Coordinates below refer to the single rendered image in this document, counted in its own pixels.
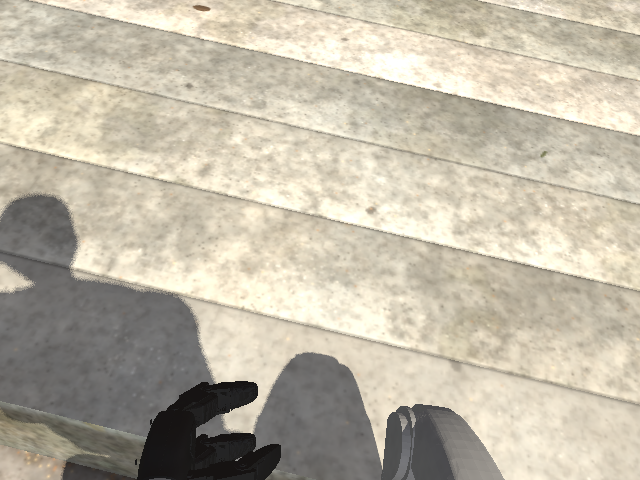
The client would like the right robot thigh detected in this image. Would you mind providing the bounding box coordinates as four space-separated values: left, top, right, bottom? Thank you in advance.
383 404 505 480

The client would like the left robot hand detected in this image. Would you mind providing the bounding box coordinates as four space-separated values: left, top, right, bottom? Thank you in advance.
135 381 281 480

